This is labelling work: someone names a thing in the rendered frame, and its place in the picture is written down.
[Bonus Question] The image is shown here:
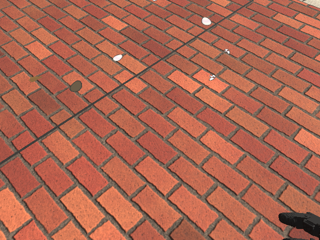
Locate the robot right hand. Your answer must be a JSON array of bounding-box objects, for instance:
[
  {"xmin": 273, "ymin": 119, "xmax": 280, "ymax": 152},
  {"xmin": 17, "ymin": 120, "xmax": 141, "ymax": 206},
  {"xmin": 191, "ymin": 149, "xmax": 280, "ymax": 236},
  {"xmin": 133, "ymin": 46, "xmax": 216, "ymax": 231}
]
[{"xmin": 278, "ymin": 212, "xmax": 320, "ymax": 240}]

